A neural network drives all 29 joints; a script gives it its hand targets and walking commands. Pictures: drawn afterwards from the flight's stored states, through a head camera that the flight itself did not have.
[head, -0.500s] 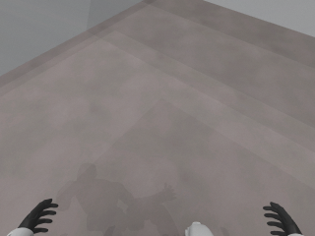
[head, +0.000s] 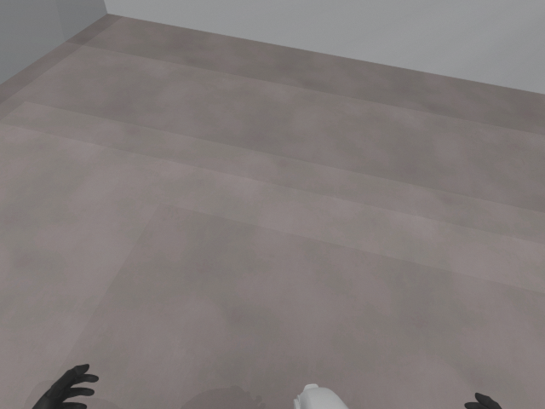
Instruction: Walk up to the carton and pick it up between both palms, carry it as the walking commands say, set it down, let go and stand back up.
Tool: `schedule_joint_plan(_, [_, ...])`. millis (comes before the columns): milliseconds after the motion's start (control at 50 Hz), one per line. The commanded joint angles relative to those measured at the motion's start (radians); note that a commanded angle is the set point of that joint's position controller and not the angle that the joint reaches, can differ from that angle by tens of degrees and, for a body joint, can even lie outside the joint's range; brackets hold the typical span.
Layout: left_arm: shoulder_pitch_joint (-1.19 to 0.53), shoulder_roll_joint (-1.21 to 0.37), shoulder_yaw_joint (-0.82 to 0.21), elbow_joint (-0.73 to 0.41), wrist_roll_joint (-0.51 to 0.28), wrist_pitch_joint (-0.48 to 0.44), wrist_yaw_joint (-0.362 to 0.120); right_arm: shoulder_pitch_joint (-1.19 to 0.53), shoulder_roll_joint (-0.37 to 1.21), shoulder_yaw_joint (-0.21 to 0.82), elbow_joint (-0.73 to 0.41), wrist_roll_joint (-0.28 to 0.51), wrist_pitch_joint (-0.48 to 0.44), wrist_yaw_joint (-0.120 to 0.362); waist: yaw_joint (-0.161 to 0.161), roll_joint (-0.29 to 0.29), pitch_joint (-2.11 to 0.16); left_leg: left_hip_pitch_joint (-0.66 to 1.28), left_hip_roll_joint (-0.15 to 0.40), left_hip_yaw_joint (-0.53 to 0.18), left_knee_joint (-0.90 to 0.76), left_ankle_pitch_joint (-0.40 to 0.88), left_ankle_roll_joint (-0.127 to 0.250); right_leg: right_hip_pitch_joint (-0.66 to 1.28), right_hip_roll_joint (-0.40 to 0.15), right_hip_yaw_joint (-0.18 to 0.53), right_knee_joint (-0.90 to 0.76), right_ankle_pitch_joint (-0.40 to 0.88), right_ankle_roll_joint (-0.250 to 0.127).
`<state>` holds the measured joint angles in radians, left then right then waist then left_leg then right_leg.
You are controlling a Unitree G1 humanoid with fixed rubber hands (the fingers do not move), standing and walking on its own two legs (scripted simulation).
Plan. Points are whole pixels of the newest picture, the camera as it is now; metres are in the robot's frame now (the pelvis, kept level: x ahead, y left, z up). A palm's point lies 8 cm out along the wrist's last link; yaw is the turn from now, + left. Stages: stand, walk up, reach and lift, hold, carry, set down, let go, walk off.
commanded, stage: walk up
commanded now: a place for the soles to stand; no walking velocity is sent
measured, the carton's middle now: out of the picture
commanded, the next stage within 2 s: none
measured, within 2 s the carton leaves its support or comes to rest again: neither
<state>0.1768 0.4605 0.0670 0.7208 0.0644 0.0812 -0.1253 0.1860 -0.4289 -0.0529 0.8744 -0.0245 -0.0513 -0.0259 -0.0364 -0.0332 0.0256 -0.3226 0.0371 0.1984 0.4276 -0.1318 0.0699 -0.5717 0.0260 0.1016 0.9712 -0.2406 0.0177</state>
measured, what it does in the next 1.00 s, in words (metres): steps to the right, turning right: right foot, then left foot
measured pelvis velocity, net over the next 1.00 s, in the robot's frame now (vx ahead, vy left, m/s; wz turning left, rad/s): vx -0.01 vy -0.21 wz -0.88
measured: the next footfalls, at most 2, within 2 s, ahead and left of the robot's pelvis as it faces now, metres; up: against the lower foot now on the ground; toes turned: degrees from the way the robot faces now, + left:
right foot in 0.34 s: -0.03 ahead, -0.20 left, +0.00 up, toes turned -22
left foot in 0.68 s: +0.12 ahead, -0.13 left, +0.00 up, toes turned -30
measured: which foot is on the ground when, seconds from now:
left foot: down 0.00-0.36, up 0.38-0.66, down 0.68-1.00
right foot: up 0.00-0.32, down 0.34-0.68, up 0.70-1.00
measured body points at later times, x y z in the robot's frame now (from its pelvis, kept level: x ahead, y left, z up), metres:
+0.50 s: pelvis -0.03 -0.10 +0.01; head -0.02 -0.13 +0.46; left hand +0.21 +0.17 -0.06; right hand -0.07 -0.46 -0.10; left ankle +0.05 +0.03 -0.68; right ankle -0.07 -0.19 -0.74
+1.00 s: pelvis -0.01 -0.21 +0.00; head +0.03 -0.20 +0.45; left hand +0.34 -0.16 -0.10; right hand -0.26 -0.50 -0.05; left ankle +0.09 -0.11 -0.74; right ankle -0.10 -0.40 -0.70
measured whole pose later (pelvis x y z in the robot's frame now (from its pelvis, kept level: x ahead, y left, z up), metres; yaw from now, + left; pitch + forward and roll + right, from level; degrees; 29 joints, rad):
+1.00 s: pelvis -0.01 -0.21 +0.00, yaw -51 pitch -1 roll +0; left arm 0.12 0.47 0.07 0.73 0.03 0.05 -0.20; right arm 0.28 -0.48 -0.10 0.90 -0.03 -0.10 -0.02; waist -0.04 -0.09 0.01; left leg -0.12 0.18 0.33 0.41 -0.24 -0.05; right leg -0.47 -0.12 0.03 0.73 -0.14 -0.01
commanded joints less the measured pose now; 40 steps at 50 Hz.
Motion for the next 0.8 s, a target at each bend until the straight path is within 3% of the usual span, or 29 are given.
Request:
schedule_joint_plan(0, [0.066, 0.176, 0.066, -0.038, -0.002, -0.021, -0.034, -0.092, -0.259, -0.097, -0.083, 0.003, -0.036, -0.015, 0.062, 0.159, -0.091, 0.136, 0.225, -0.089, -0.298, -0.226, -0.085, 0.005, -0.074, -0.068, -0.026, 0.13, 0.022])
schedule_joint_plan(60, [-0.013, 0.152, 0.051, -0.055, -0.009, -0.03, -0.044, -0.012, -0.296, -0.118, -0.077, -0.003, -0.03, -0.007, 0.006, 0.178, -0.093, 0.247, 0.264, -0.051, -0.269, -0.206, -0.03, -0.01, -0.1, -0.093, -0.149, 0.1, 0.018])
schedule_joint_plan(100, [-0.033, 0.152, 0.048, -0.064, -0.013, -0.031, -0.044, 0.005, -0.316, -0.127, -0.077, -0.007, -0.025, -0.003, -0.011, 0.179, -0.101, 0.272, 0.313, -0.029, -0.257, -0.208, 0.005, 0.0, -0.117, -0.116, -0.191, 0.047, 0.012])
schedule_joint_plan(180, [-0.024, 0.156, 0.049, -0.072, -0.017, -0.034, -0.041, -0.009, -0.333, -0.139, -0.08, -0.011, -0.016, 0.009, -0.006, 0.192, -0.133, 0.256, 0.363, 0.012, -0.218, -0.274, 0.073, 0.089, -0.128, -0.151, -0.307, -0.07, -0.008])
schedule_joint_plan(240, [0.05, 0.182, 0.062, -0.055, -0.017, -0.038, -0.032, -0.047, -0.335, -0.14, -0.081, -0.011, -0.006, 0.019, 0.031, 0.203, -0.189, 0.221, 0.368, 0.039, -0.165, -0.325, 0.058, 0.215, -0.103, -0.183, -0.43, -0.156, -0.036])
schedule_joint_plan(260, [0.09, 0.189, 0.068, -0.044, -0.016, -0.041, -0.026, -0.072, -0.333, -0.137, -0.082, -0.011, -0.001, 0.023, 0.062, 0.182, -0.192, 0.182, 0.352, 0.056, -0.126, -0.355, 0.039, 0.275, -0.092, -0.19, -0.5, -0.131, -0.052])
schedule_joint_plan(280, [0.12, 0.209, 0.08, -0.029, -0.013, -0.045, -0.018, -0.084, -0.314, -0.127, -0.078, -0.009, 0.005, 0.028, 0.09, 0.099, -0.181, 0.116, 0.302, 0.065, -0.028, -0.408, 0.017, 0.338, -0.086, -0.147, -0.552, -0.121, -0.081])
schedule_joint_plan(300, [0.139, 0.256, 0.097, -0.017, -0.007, -0.048, -0.007, -0.068, -0.279, -0.111, -0.08, -0.003, 0.012, 0.034, 0.102, -0.088, -0.135, 0.013, 0.206, 0.099, 0.167, -0.434, -0.009, 0.364, -0.13, 0.013, -0.676, -0.242, -0.131])
schedule_joint_plan(320, [0.106, 0.339, 0.119, -0.034, 0.005, -0.046, 0.007, -0.072, -0.232, -0.086, -0.097, 0.013, 0.013, 0.037, 0.098, -0.275, -0.049, -0.216, 0.087, 0.103, 0.357, -0.476, -0.049, 0.359, -0.27, 0.321, -0.791, -0.363, -0.209])
schedule_joint_plan(340, [0.037, 0.395, 0.138, -0.073, 0.007, -0.044, 0.017, -0.132, -0.226, -0.079, -0.107, 0.019, 0.009, 0.035, 0.108, -0.286, 0.053, -0.338, 0.025, 0.008, 0.481, -0.501, -0.078, 0.295, -0.299, 0.441, -0.858, -0.362, -0.285])
schedule_joint_plan(360, [-0.004, 0.379, 0.135, -0.075, 0.005, -0.044, 0.021, -0.132, -0.247, -0.082, -0.084, 0.018, 0.002, 0.036, 0.096, -0.225, 0.087, -0.33, 0.046, -0.087, 0.528, -0.438, -0.074, 0.264, -0.253, 0.373, -0.812, -0.239, -0.304])
schedule_joint_plan(380, [-0.027, 0.336, 0.123, -0.087, 0.003, -0.042, 0.017, -0.075, -0.239, -0.078, -0.068, 0.018, 0.003, 0.039, 0.068, -0.178, 0.047, -0.319, 0.051, -0.108, 0.554, -0.364, -0.074, 0.3, -0.187, 0.271, -0.763, -0.178, -0.275])
schedule_joint_plan(400, [-0.043, 0.313, 0.115, -0.089, 0.004, -0.041, 0.018, -0.012, -0.239, -0.08, -0.045, 0.014, 0.006, 0.035, 0.048, -0.158, 0.011, -0.329, 0.032, -0.1, 0.562, -0.313, -0.085, 0.369, -0.147, 0.186, -0.696, -0.028, -0.258])
schedule_joint_plan(420, [-0.054, 0.287, 0.107, -0.095, 0.001, -0.039, 0.017, 0.037, -0.244, -0.082, -0.025, 0.008, 0.006, 0.027, 0.041, -0.145, -0.038, -0.313, 0.013, -0.092, 0.538, -0.279, -0.097, 0.403, -0.109, 0.134, -0.657, 0.087, -0.247])
schedule_joint_plan(460, [-0.037, 0.243, 0.101, -0.12, -0.006, -0.038, 0.007, 0.052, -0.252, -0.075, -0.035, 0.003, -0.003, 0.012, 0.066, -0.125, -0.074, -0.261, -0.022, -0.08, 0.478, -0.263, -0.1, 0.39, -0.087, 0.171, -0.665, 0.046, -0.243])
schedule_joint_plan(480, [-0.035, 0.228, 0.096, -0.127, -0.005, -0.035, -0.001, 0.04, -0.258, -0.072, -0.044, 0.006, -0.01, 0.007, 0.08, -0.119, -0.071, -0.237, -0.04, -0.077, 0.42, -0.27, -0.099, 0.38, -0.088, 0.206, -0.681, 0.008, -0.258])
schedule_joint_plan(500, [-0.027, 0.22, 0.092, -0.132, -0.005, -0.035, -0.007, 0.028, -0.253, -0.068, -0.051, 0.01, -0.018, 0.001, 0.093, -0.126, -0.061, -0.227, -0.053, -0.076, 0.351, -0.276, -0.097, 0.394, -0.101, 0.241, -0.689, 0.034, -0.275])
schedule_joint_plan(540, [-0.023, 0.22, 0.084, -0.134, -0.005, -0.037, -0.012, 0.038, -0.238, -0.062, -0.057, 0.019, -0.037, -0.018, 0.096, -0.16, -0.08, -0.182, -0.059, -0.093, 0.219, -0.262, -0.089, 0.442, -0.149, 0.299, -0.661, 0.206, -0.304])
schedule_joint_plan(580, [-0.042, 0.21, 0.072, -0.133, -0.013, -0.042, -0.015, 0.078, -0.23, -0.061, -0.049, 0.02, -0.057, -0.037, 0.065, -0.154, -0.117, -0.056, -0.052, -0.109, 0.037, -0.152, -0.083, 0.438, -0.141, 0.282, -0.602, 0.269, -0.272])
schedule_joint_plan(600, [-0.086, 0.189, 0.059, -0.145, -0.027, -0.044, -0.019, 0.134, -0.234, -0.065, -0.039, 0.015, -0.068, -0.047, 0.01, -0.122, -0.16, 0.147, -0.04, -0.107, -0.112, -0.029, -0.081, 0.338, -0.086, 0.202, -0.529, 0.294, -0.221])
schedule_joint_plan(620, [-0.095, 0.139, 0.046, -0.155, -0.037, -0.05, -0.021, 0.202, -0.283, -0.081, -0.031, -0.001, -0.076, -0.055, -0.036, -0.021, -0.231, 0.405, 0.063, -0.226, -0.189, 0.034, -0.073, 0.179, -0.01, 0.123, -0.386, 0.253, -0.153])
schedule_joint_plan(640, [-0.038, 0.065, 0.03, -0.15, -0.03, -0.056, -0.018, 0.175, -0.358, -0.1, -0.058, -0.027, -0.075, -0.062, -0.025, 0.183, -0.246, 0.573, 0.312, -0.514, -0.213, 0.031, -0.037, -0.074, 0.097, 0.03, -0.239, -0.064, -0.079])
schedule_joint_plan(660, [0.047, 0.119, 0.042, -0.119, -0.003, -0.047, -0.003, 0.088, -0.397, -0.109, -0.097, -0.027, -0.071, -0.059, 0.045, 0.114, -0.209, 0.481, 0.467, -0.57, -0.206, 0.025, 0.006, -0.117, -0.002, 0.06, -0.061, -0.125, -0.043])
schedule_joint_plan(680, [0.078, 0.169, 0.05, -0.093, -0.003, -0.041, -0.003, 0.018, -0.366, -0.1, -0.114, -0.01, -0.074, -0.054, 0.093, 0.05, -0.163, 0.39, 0.445, -0.503, -0.221, -0.055, 0.01, -0.078, -0.04, 0.066, -0.02, -0.078, -0.04])
schedule_joint_plan(700, [0.083, 0.204, 0.062, -0.086, -0.007, -0.036, -0.012, -0.019, -0.348, -0.099, -0.116, -0.003, -0.075, -0.046, 0.106, 0.05, -0.14, 0.33, 0.439, -0.43, -0.212, -0.129, 0.038, -0.059, -0.07, 0.05, -0.027, -0.049, -0.036])
schedule_joint_plan(720, [0.005, 0.234, 0.077, -0.089, -0.006, -0.038, -0.022, 0.036, -0.302, -0.1, -0.104, -0.003, -0.078, -0.039, 0.064, 0.025, -0.098, 0.251, 0.4, -0.374, -0.221, -0.192, 0.021, -0.012, -0.103, 0.05, -0.037, -0.004, -0.036])
schedule_joint_plan(760, [-0.018, 0.233, 0.079, -0.075, 0.003, -0.042, -0.04, 0.087, -0.281, -0.103, -0.073, -0.015, -0.084, -0.034, 0.035, 0.074, -0.037, 0.209, 0.306, -0.19, -0.247, -0.102, -0.096, 0.048, -0.093, -0.014, -0.083, 0.092, -0.028])
schedule_joint_plan(780, [-0.047, 0.186, 0.07, -0.086, -0.019, -0.048, -0.053, 0.098, -0.301, -0.117, -0.046, -0.008, -0.077, -0.033, 0.01, 0.098, -0.052, 0.234, 0.309, -0.137, -0.186, 0.043, -0.085, 0.026, -0.089, -0.02, -0.097, 0.035, -0.028])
